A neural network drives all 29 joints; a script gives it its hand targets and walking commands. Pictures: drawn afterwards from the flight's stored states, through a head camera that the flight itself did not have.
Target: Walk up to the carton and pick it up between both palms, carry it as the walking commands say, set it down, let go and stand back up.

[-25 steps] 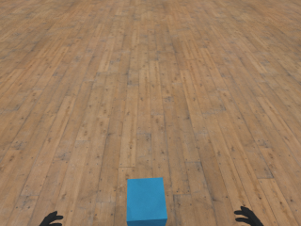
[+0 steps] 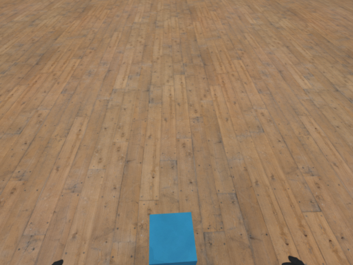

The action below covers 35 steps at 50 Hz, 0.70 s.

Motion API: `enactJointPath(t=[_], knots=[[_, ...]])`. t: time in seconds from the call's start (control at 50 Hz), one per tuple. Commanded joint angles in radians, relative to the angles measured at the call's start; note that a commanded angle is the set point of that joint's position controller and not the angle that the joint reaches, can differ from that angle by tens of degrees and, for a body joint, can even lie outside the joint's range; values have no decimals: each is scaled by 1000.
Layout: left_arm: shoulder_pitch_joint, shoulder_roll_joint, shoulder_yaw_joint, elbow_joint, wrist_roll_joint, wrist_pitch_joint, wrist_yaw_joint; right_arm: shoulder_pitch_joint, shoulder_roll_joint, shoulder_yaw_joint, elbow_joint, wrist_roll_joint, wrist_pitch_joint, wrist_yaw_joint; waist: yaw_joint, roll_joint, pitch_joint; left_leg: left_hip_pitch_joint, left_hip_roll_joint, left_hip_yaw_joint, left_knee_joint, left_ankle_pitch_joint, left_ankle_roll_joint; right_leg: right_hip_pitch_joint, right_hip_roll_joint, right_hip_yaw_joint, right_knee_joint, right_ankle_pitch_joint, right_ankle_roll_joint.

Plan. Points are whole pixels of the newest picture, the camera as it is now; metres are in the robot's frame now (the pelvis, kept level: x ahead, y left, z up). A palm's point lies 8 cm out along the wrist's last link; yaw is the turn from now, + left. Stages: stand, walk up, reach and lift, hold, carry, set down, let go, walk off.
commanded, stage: stand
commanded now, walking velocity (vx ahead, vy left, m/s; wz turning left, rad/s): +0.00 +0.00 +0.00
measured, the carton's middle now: (171, 245) +0.39 +0.01 -0.65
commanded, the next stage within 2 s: none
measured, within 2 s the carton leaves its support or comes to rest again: neither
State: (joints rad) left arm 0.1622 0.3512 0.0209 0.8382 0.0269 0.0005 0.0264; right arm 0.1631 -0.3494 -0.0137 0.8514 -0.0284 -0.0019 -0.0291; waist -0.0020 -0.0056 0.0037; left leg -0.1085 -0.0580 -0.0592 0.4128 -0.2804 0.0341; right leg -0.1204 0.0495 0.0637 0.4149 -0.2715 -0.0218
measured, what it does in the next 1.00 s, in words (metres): stands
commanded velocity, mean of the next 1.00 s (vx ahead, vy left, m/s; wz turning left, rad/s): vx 0.00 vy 0.00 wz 0.00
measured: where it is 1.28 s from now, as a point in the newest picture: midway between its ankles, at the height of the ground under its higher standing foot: outside the picture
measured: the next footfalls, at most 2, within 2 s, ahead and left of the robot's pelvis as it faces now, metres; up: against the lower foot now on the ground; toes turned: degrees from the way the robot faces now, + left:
none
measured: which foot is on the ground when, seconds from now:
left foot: down 0.00-1.00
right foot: down 0.00-1.00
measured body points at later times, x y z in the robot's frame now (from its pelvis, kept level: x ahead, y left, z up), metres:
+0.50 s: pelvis -0.02 +0.00 +0.00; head -0.03 +0.00 +0.45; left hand +0.09 +0.31 -0.11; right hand +0.09 -0.31 -0.11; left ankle -0.04 +0.10 -0.74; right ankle -0.03 -0.11 -0.74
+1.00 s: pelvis -0.02 +0.00 +0.01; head -0.03 +0.00 +0.46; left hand +0.07 +0.31 -0.11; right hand +0.07 -0.32 -0.11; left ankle -0.04 +0.10 -0.74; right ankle -0.03 -0.11 -0.74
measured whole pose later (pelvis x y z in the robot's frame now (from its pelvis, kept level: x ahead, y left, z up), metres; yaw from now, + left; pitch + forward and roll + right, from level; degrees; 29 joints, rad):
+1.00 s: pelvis -0.02 +0.00 +0.01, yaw +0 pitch -2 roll +0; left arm 0.13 0.38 0.00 1.03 0.01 -0.01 0.02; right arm 0.13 -0.38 0.00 1.03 -0.01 -0.02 -0.02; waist 0.00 0.00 0.02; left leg -0.08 -0.05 -0.06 0.32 -0.20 0.03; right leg -0.09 0.05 0.07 0.32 -0.18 -0.03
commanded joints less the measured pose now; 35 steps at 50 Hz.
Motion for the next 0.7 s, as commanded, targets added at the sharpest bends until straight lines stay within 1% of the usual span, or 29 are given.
enactJointPath(t=[0.0, 0.36, 0.68], knots=[[-34, 153, 32, -38, -1, -13, 4, -34, -161, -34, -37, 1, -13, -4, 2, 8, -43, 3, 138, -102, -49, 348, -23, 23, -126, 95, -39, 317, 4], [-52, 173, 23, 63, -5, -21, -2, -54, -182, -26, 63, 6, -21, 3, 4, 6, -8, -2, 146, -113, -117, 229, -15, 17, -136, 116, -106, 226, 0], [-55, 187, 16, 117, -9, -24, -4, -63, -193, -19, 114, 11, -22, 7, 4, 6, -1, 7, 152, -117, -134, 208, -10, 16, -140, 122, -128, 215, -3]])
